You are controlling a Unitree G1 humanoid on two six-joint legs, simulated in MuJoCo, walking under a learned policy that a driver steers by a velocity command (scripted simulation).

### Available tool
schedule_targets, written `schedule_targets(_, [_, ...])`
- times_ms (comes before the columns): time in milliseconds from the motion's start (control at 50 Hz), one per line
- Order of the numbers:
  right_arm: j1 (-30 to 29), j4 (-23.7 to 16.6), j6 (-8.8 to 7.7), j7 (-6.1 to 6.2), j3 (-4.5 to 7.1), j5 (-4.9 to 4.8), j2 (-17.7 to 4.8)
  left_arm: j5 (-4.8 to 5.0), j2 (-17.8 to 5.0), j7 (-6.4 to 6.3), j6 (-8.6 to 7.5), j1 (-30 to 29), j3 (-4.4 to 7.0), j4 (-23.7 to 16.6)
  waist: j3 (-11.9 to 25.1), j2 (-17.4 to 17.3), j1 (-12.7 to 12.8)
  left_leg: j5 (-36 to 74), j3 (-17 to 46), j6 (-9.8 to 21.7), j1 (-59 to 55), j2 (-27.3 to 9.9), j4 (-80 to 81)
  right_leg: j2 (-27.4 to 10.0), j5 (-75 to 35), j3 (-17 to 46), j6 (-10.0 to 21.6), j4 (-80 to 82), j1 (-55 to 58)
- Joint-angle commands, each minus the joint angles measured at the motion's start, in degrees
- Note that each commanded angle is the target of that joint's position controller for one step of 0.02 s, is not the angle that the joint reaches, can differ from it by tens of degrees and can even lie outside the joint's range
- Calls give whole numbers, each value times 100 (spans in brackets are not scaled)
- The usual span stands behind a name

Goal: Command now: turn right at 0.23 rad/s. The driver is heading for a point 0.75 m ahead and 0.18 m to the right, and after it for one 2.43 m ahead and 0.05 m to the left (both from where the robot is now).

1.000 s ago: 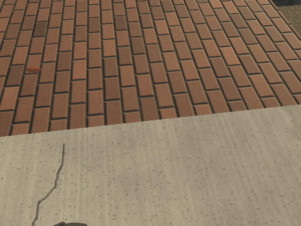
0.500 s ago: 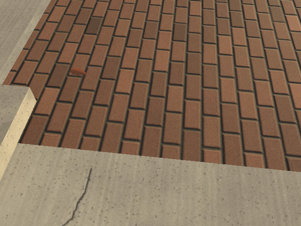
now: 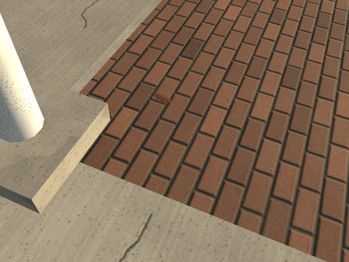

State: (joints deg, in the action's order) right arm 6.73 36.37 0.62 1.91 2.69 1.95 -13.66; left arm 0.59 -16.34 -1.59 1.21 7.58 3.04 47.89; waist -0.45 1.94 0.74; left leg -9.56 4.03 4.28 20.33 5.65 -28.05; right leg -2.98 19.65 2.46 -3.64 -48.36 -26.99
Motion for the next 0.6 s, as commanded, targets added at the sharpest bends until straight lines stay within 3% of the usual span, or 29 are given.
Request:
schedule_targets(20, [256, -147, -40, 20, 257, 28, -1067, 71, -671, 36, -107, -344, 133, -557, 353, -1056, -351, 22, 1206, 994, -532, -1842, 956, 17, 341, -223, 97, 18, 162])
schedule_targets(100, [45, -144, 11, 128, 259, -102, -1003, 104, -562, 129, -133, 108, 150, -560, 525, -885, -219, 1458, 1134, 998, -1168, -2154, 551, 53, 576, -382, 236, 274, 172])
schedule_targets(160, [-259, -170, 72, 164, 303, -255, -978, 94, -456, 213, -113, 719, 171, -429, 615, -791, 123, 1759, 509, 594, -1055, -1914, -31, 260, -428, -627, 508, 1696, 935])
schedule_targets(180, [-153, -138, 74, 161, 322, -297, -896, 32, -666, 211, -107, 847, 237, -452, 459, -360, 144, 988, 124, 153, -590, -1517, -707, 19, -1327, 59, 796, 2419, 1282])
schedule_targets(200, [-184, -347, 52, 141, 290, -102, -653, -16, -1359, 127, -123, 889, 409, -584, 322, 1155, -131, -700, -677, -476, 791, -668, -2253, -1285, -3359, 2124, 1426, 2674, 1878])
schedule_targets(220, [-902, -629, -54, 139, 272, -43, -668, -158, -1545, 154, -183, 1055, 446, -695, 210, 1522, 255, -2832, -290, -651, 2019, 148, -3228, -1862, -4489, 3229, 2349, 2986, 2260])
schedule_targets(240, [-923, -614, -112, 115, 288, -86, -682, -272, -1437, 164, -270, 1111, 450, -739, 385, 897, 251, -2756, 180, -615, 2257, -46, -3894, -1713, -4051, 3079, 2358, 2936, 2462])
schedule_targets(260, [-813, -500, -110, 109, 319, -152, -713, -155, -1281, 130, -313, 814, 450, -822, 378, 502, 61, -2230, 316, -609, 2345, -189, -4061, -1321, -3857, 2572, 1985, 2739, 2623])
schedule_targets(280, [-704, -382, -86, 133, 327, -150, -665, -2, -1167, 78, -280, 581, 440, -918, 423, 265, -21, -1875, 330, -658, 2343, -269, -3986, -1086, -3772, 2242, 1712, 2644, 2627])
schedule_targets(300, [-697, -378, -70, 150, 344, -130, -703, 115, -1038, 15, -229, 463, 402, -1016, 497, 273, -50, -1599, 356, -711, 2249, -322, -3887, -966, -3703, 2115, 1605, 2635, 2602])
schedule_targets(320, [-709, -401, -80, 122, 331, -143, -621, 151, -960, -35, -162, 481, 382, -1069, 571, 300, -65, -1384, 313, -767, 2102, -253, -3870, -823, -3727, 2070, 1574, 2623, 2557])
schedule_targets(340, [-571, -368, -121, 49, 316, -161, -573, 178, -891, -71, -117, 720, 379, -1040, 820, 251, -55, -1076, 265, -762, 2021, -244, -3551, -655, -2388, 2075, 1557, 2813, 2666])
schedule_targets(380, [-743, -374, -261, -99, 326, -265, -598, 199, -913, -86, -130, 1049, 389, -1075, 608, 485, 148, -709, 243, -729, 2116, -272, -2577, -592, 813, 2521, 1609, 3425, 2674])
schedule_targets(400, [-919, -417, -343, -144, 352, -295, -662, 171, -996, -93, -157, 1095, 400, -1106, 393, 663, 205, -654, 247, -744, 2112, -247, -2158, -640, 1331, 2752, 1655, 3609, 2569])
schedule_targets(440, [-1000, -365, -509, -217, 353, -307, -682, 97, -985, -109, -230, 1106, 379, -1139, 241, 807, 273, -360, 150, -762, 1884, -302, -1415, -642, 1133, 2599, 1626, 3611, 2489])
schedule_targets(480, [-1067, -322, -658, -266, 319, -275, -603, 93, -936, -86, -297, 1238, 344, -1115, 189, 841, 395, -172, 10, -775, 1466, -333, -913, -592, 825, 2428, 1613, 3523, 2271])
schedule_targets(540, [-1064, -320, -789, -316, 273, -338, -590, 87, -916, 19, -371, 1177, 280, -1180, -26, 938, 460, -144, -211, -694, 925, -419, -512, -629, 811, 2346, 1639, 3502, 1786])
schedule_targets(560, [-874, -172, -466, -394, 193, 160, -588, -311, -1181, 256, -303, 1369, 374, -1076, -27, 1039, 553, -412, -572, -662, 794, -335, -570, -334, 1041, 2233, 1539, 3636, 1735])
schedule_targets(600, [-908, -270, -301, -390, 190, 55, -679, -259, -1028, 389, -325, 1283, 330, -1127, -254, 974, 526, -465, -673, -504, 637, -470, -347, -468, 974, 2201, 1519, 3655, 1642])
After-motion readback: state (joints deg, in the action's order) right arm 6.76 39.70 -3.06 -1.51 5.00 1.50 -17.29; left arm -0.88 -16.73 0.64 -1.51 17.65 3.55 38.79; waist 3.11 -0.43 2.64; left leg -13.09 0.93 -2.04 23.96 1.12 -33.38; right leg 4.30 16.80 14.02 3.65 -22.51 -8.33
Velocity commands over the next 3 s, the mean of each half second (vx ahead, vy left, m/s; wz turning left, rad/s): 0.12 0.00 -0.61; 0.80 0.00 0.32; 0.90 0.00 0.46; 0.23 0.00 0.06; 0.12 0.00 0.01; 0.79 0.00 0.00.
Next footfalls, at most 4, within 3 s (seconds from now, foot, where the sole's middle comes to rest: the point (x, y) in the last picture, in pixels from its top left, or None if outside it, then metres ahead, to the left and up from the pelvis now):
0.18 right None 0.00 -0.14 -0.77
0.68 left None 0.20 0.01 -0.77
1.10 right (248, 249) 0.54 -0.28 -0.77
1.52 left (181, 159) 0.94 -0.02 -0.77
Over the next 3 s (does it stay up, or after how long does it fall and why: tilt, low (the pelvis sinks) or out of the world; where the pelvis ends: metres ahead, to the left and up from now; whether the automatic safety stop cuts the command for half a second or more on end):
stays up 1.30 -0.18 0.01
